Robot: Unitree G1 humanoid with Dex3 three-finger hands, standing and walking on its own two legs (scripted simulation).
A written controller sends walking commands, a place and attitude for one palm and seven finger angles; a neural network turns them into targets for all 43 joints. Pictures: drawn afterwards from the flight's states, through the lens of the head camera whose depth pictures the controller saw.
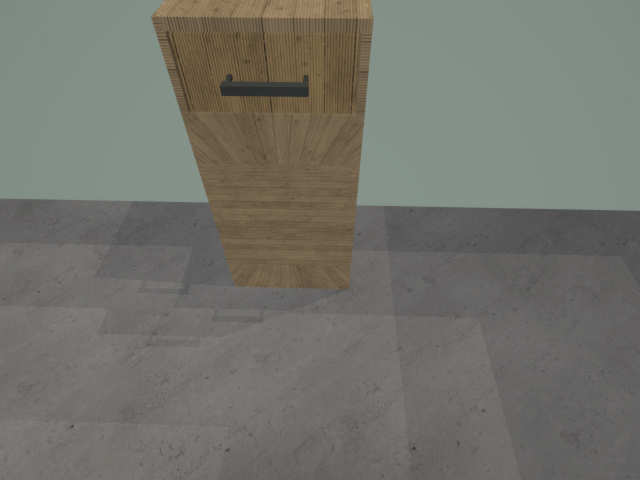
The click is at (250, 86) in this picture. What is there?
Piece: drawer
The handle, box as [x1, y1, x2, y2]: [220, 74, 308, 96]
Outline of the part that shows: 220,84 222,95 307,96 308,94 307,75 304,75 302,82 242,82 232,81 231,74 227,74 225,80 222,81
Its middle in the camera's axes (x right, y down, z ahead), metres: -0.12 -0.33 +0.83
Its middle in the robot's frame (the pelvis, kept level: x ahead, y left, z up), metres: +0.85 +0.17 +0.06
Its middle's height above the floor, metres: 0.84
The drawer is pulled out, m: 0.00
